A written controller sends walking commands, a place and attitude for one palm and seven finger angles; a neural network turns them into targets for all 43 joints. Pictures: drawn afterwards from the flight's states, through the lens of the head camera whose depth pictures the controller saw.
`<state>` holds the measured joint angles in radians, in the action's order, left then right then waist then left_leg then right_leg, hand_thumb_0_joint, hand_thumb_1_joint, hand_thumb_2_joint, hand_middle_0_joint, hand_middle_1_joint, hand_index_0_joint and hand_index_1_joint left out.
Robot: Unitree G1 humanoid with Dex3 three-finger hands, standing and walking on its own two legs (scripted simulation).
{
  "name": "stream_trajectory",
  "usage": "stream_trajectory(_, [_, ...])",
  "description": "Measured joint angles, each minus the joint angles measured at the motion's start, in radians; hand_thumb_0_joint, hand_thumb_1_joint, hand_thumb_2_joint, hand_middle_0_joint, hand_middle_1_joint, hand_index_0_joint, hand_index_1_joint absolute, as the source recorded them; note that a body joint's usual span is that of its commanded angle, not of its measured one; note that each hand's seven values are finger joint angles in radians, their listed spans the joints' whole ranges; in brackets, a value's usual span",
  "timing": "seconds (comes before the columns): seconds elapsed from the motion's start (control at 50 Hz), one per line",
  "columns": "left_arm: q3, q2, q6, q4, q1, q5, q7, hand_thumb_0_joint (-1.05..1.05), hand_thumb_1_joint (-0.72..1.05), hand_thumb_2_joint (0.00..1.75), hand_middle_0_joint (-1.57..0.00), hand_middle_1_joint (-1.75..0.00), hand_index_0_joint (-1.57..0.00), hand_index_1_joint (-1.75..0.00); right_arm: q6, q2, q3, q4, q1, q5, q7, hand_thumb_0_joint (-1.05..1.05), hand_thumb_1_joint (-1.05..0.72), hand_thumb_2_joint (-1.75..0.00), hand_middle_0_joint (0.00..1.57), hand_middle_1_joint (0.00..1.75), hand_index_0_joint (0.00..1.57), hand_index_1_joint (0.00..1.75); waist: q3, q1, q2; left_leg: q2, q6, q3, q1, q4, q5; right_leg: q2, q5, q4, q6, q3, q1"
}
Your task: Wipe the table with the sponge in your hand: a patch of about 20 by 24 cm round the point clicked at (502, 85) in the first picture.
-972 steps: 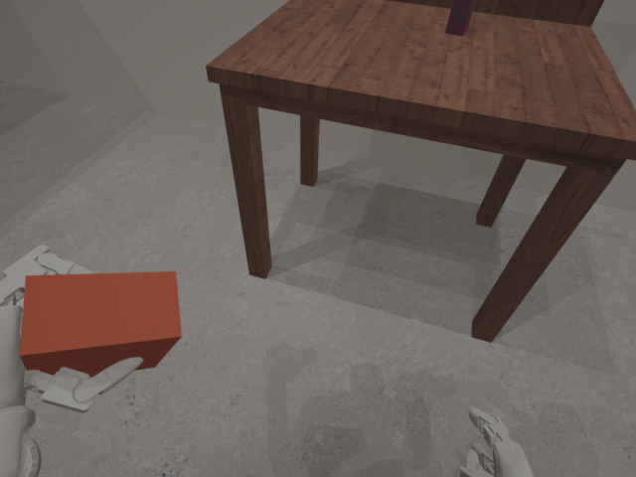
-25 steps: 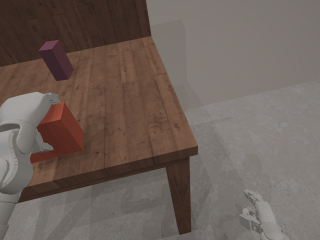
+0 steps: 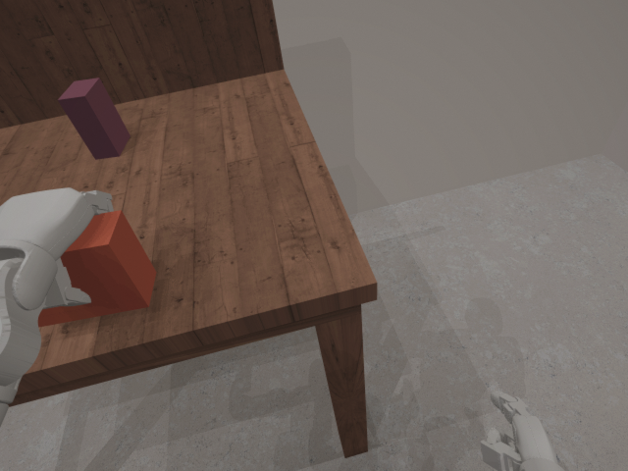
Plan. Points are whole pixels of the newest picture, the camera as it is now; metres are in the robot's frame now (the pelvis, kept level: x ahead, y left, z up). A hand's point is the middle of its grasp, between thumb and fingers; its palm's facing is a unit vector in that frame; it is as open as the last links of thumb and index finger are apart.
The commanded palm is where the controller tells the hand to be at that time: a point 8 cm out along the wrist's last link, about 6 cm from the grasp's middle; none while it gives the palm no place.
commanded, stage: move the sponge above the wiping area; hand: left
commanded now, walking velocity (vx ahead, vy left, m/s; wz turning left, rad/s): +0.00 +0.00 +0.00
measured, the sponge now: (84, 279) +0.27 +0.32 +0.14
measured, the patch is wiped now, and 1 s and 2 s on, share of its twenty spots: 0.00 0.00 0.00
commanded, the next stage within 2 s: lower the sponge onto the table in 1.58 s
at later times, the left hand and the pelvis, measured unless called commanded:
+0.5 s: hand (84, 248) +0.29 +0.31 +0.18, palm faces -0.01 +0.01 -1.00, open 9.9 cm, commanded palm +0.26 +0.34 +0.28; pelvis +0.01 +0.01 +0.00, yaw +0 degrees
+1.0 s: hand (86, 245) +0.29 +0.29 +0.19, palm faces +0.10 +0.02 -0.99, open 9.9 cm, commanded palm +0.25 +0.34 +0.28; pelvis +0.01 +0.01 +0.00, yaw +0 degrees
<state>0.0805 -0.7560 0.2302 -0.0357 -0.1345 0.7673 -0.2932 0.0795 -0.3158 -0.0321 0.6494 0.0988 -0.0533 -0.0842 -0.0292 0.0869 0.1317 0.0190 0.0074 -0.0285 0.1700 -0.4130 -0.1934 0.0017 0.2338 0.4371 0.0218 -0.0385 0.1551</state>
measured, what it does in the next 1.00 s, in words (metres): stands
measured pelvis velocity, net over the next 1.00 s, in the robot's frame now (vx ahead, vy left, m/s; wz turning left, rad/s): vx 0.01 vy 0.01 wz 0.00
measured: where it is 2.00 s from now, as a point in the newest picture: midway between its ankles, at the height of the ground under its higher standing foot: outside the picture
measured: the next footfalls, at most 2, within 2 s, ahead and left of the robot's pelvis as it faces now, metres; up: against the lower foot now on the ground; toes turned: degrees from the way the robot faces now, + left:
none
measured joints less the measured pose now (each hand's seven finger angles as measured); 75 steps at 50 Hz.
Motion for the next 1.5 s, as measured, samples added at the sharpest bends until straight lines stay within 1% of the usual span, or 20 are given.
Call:
stream_trajectory(0.08, [0.011, -0.003, -0.067, -0.037, -0.009, -0.007, 0.071, 0.0, -0.48, 1.04, -0.76, -1.35, -0.76, -1.35, -0.01, 0.02, 0.002, 0.004, 0.003, 0.005, 0.002, 0.01, -0.9, -0.9, 0.2, 0.3, 0.2, 0.3, -0.006, 0.012, -0.016, -0.003, -0.003, -0.001, -0.019, 0.004, -0.003, -0.003, -0.002, -0.014, 0.003, -0.001, -0.023])
stream_trajectory(0.18, [0.037, -0.012, 0.008, 0.018, -0.079, -0.008, 0.146, 0.0, -0.48, 1.04, -0.76, -1.35, -0.76, -1.35, 0.004, 0.026, 0.0, 0.021, -0.021, 0.003, 0.02, 0.01, -0.9, -0.9, 0.2, 0.3, 0.2, 0.3, 0.001, 0.025, -0.009, -0.004, -0.002, 0.005, -0.021, 0.015, 0.001, -0.004, -0.011, -0.028, 0.0, 0.006, -0.025])
stream_trajectory(0.28, [0.043, -0.024, 0.138, 0.096, -0.105, 0.002, 0.092, 0.0, -0.48, 1.04, -0.76, -1.35, -0.76, -1.35, 0.029, 0.013, -0.01, 0.012, -0.048, -0.007, 0.028, 0.01, -0.9, -0.9, 0.2, 0.3, 0.2, 0.3, 0.009, 0.015, 0.008, 0.005, 0.005, 0.008, -0.002, 0.024, 0.011, 0.005, -0.016, -0.028, -0.008, 0.008, -0.002])
stream_trajectory(0.34, [0.008, -0.007, 0.169, 0.095, -0.094, 0.007, 0.029, 0.0, -0.48, 1.04, -0.76, -1.35, -0.76, -1.35, 0.028, 0.003, -0.011, 0.0, -0.048, -0.011, 0.023, 0.01, -0.9, -0.9, 0.2, 0.3, 0.2, 0.3, 0.009, 0.012, 0.013, 0.012, 0.01, 0.002, 0.008, 0.023, 0.013, 0.012, -0.016, -0.028, -0.014, 0.002, 0.004])
stream_trajectory(0.44, [-0.045, 0.028, 0.065, 0.001, -0.039, 0.015, -0.018, 0.0, -0.48, 1.04, -0.76, -1.35, -0.76, -1.35, 0.009, 0.009, -0.015, -0.007, -0.038, 0.0, 0.005, 0.01, -0.9, -0.9, 0.2, 0.3, 0.2, 0.3, 0.0, 0.012, -0.006, 0.017, 0.016, -0.003, 0.0, 0.019, 0.008, 0.017, -0.01, -0.029, -0.017, -0.002, -0.008])
stream_trajectory(0.5, [-0.042, 0.023, -0.017, -0.078, -0.01, 0.015, 0.025, 0.0, -0.48, 1.04, -0.76, -1.35, -0.76, -1.35, -0.002, 0.026, -0.017, -0.006, -0.031, 0.01, 0.002, 0.01, -0.9, -0.9, 0.2, 0.3, 0.2, 0.3, -0.006, 0.018, -0.025, 0.014, 0.016, 0.003, -0.019, 0.021, 0.002, 0.013, -0.009, -0.037, -0.014, 0.003, -0.026])
stream_trajectory(0.56, [-0.02, 0.011, -0.04, -0.108, -0.024, 0.004, 0.1, 0.0, -0.48, 1.04, -0.76, -1.35, -0.76, -1.35, -0.003, 0.039, -0.012, 0.002, -0.028, 0.015, 0.014, 0.01, -0.9, -0.9, 0.2, 0.3, 0.2, 0.3, -0.006, 0.028, -0.032, 0.01, 0.013, 0.008, -0.035, 0.027, -0.001, 0.01, -0.012, -0.049, -0.013, 0.009, -0.043])
stream_trajectory(0.66, [0.037, -0.008, 0.078, -0.037, -0.088, -0.012, 0.162, 0.0, -0.48, 1.04, -0.76, -1.35, -0.76, -1.35, 0.029, 0.036, -0.016, 0.019, -0.049, 0.007, 0.039, 0.01, -0.9, -0.9, 0.2, 0.3, 0.2, 0.3, 0.003, 0.033, -0.012, 0.009, 0.013, 0.02, -0.033, 0.04, 0.005, 0.009, -0.022, -0.058, -0.017, 0.022, -0.035])
stream_trajectory(0.74, [0.066, -0.019, 0.188, 0.005, -0.069, -0.016, 0.11, 0.0, -0.48, 1.04, -0.76, -1.35, -0.76, -1.35, 0.053, 0.022, -0.021, 0.003, -0.057, -0.006, 0.046, 0.01, -0.9, -0.9, 0.2, 0.3, 0.2, 0.3, 0.01, 0.023, 0.005, 0.014, 0.017, 0.021, -0.014, 0.045, 0.014, 0.014, -0.024, -0.053, -0.021, 0.022, -0.012])
stream_trajectory(0.8, [0.035, 0.006, 0.23, -0.024, -0.021, -0.016, 0.051, 0.0, -0.48, 1.04, -0.76, -1.35, -0.76, -1.35, 0.054, 0.007, -0.019, -0.009, -0.052, -0.015, 0.04, 0.01, -0.9, -0.9, 0.2, 0.3, 0.2, 0.3, 0.012, 0.022, 0.012, 0.019, 0.02, 0.014, -0.002, 0.04, 0.015, 0.019, -0.021, -0.046, -0.024, 0.016, -0.002])
stream_trajectory(0.9, [-0.071, 0.065, 0.147, -0.135, 0.038, 0.004, 0.007, 0.0, -0.48, 1.04, -0.76, -1.35, -0.76, -1.35, 0.025, 0.004, -0.016, -0.003, -0.047, 0.0, 0.013, 0.01, -0.9, -0.9, 0.2, 0.3, 0.2, 0.3, 0.003, 0.033, 0.002, 0.025, 0.023, 0.002, -0.01, 0.028, 0.01, 0.024, -0.011, -0.035, -0.024, 0.003, -0.016])
stream_trajectory(0.96, [-0.1, 0.062, 0.049, -0.17, 0.028, 0.014, 0.059, 0.0, -0.48, 1.04, -0.77, -1.35, -0.76, -1.35, 0.005, 0.023, -0.019, 0.01, -0.051, 0.014, 0.003, 0.01, -0.9, -0.9, 0.2, 0.3, 0.2, 0.3, -0.002, 0.039, -0.016, 0.021, 0.018, -0.001, -0.03, 0.03, 0.007, 0.021, -0.008, -0.037, -0.018, 0.0, -0.036])
stream_trajectory(1.02, [-0.084, 0.03, 0.023, -0.136, -0.027, 0.021, 0.133, 0.0, -0.48, 1.04, -0.77, -1.34, -0.76, -1.35, 0.004, 0.042, -0.023, 0.023, -0.064, 0.012, 0.01, 0.01, -0.9, -0.9, 0.2, 0.3, 0.2, 0.3, -0.003, 0.046, -0.026, 0.011, 0.01, 0.006, -0.044, 0.035, 0.007, 0.01, -0.013, -0.043, -0.009, 0.008, -0.046])
stream_trajectory(1.12, [0.011, -0.01, 0.134, -0.031, -0.111, 0.001, 0.175, 0.0, -0.48, 1.04, -0.77, -1.34, -0.76, -1.35, 0.035, 0.045, -0.031, 0.026, -0.085, 0.004, 0.037, 0.01, -0.9, -0.9, 0.2, 0.3, 0.2, 0.3, 0.011, 0.038, -0.014, -0.001, 0.002, 0.021, -0.045, 0.05, 0.016, -0.001, -0.026, -0.051, -0.005, 0.024, -0.037])
stream_trajectory(1.2, [0.056, -0.033, 0.234, 0.026, -0.091, -0.005, 0.11, 0.0, -0.48, 1.04, -0.76, -1.35, -0.76, -1.35, 0.061, 0.02, -0.031, 0.0, -0.079, -0.012, 0.042, 0.01, -0.9, -0.9, 0.2, 0.3, 0.2, 0.3, 0.02, 0.019, 0.008, 0.0, 0.002, 0.02, -0.024, 0.047, 0.021, 0.0, -0.027, -0.044, -0.007, 0.022, -0.015])
stream_trajectory(1.26, [0.026, -0.015, 0.259, 0.054, -0.056, -0.008, 0.047, 0.0, -0.48, 1.04, -0.76, -1.35, -0.76, -1.35, 0.058, -0.005, -0.025, -0.011, -0.062, -0.021, 0.033, 0.01, -0.9, -0.9, 0.2, 0.3, 0.2, 0.3, 0.013, 0.012, 0.018, 0.004, 0.004, 0.01, -0.01, 0.04, 0.024, 0.004, -0.024, -0.033, -0.009, 0.013, -0.004])
stream_trajectory(1.32, [-0.035, 0.028, 0.216, 0.049, -0.033, -0.001, -0.005, 0.0, -0.48, 1.04, -0.76, -1.35, -0.76, -1.35, 0.037, -0.021, -0.021, -0.004, -0.041, -0.017, 0.01, 0.01, -0.9, -0.9, 0.2, 0.3, 0.2, 0.3, 0.002, 0.013, 0.013, 0.008, 0.005, -0.002, -0.002, 0.028, 0.023, 0.008, -0.017, -0.021, -0.008, 0.0, 0.0])
stream_trajectory(1.38, [-0.072, 0.044, 0.093, -0.003, -0.009, 0.014, -0.018, 0.0, -0.48, 1.04, -0.76, -1.35, -0.76, -1.35, 0.014, -0.014, -0.02, 0.011, -0.024, 0.001, -0.015, 0.01, -0.9, -0.9, 0.2, 0.3, 0.2, 0.3, -0.013, 0.016, -0.008, 0.007, 0.004, -0.01, -0.013, 0.02, 0.017, 0.006, -0.011, -0.017, -0.003, -0.008, -0.015])
stream_trajectory(1.44, [-0.066, 0.029, -0.034, -0.085, 0.007, 0.022, 0.046, 0.0, -0.48, 1.04, -0.77, -1.34, -0.76, -1.35, -0.016, 0.009, -0.015, 0.022, -0.008, 0.017, -0.026, 0.01, -0.9, -0.9, 0.2, 0.3, 0.2, 0.3, -0.019, 0.022, -0.029, 0.0, -0.002, -0.007, -0.036, 0.017, 0.007, -0.001, -0.007, -0.022, 0.004, -0.004, -0.04])
stream_trajectory(1.5, [-0.031, 0.005, -0.069, -0.112, -0.019, 0.01, 0.139, 0.0, -0.48, 1.04, -0.77, -1.34, -0.76, -1.35, -0.017, 0.027, -0.004, 0.031, -0.007, 0.016, -0.012, 0.01, -0.9, -0.9, 0.2, 0.3, 0.2, 0.3, -0.013, 0.032, -0.03, -0.01, -0.007, 0.006, -0.055, 0.019, -0.001, -0.011, -0.011, -0.031, 0.008, 0.009, -0.057])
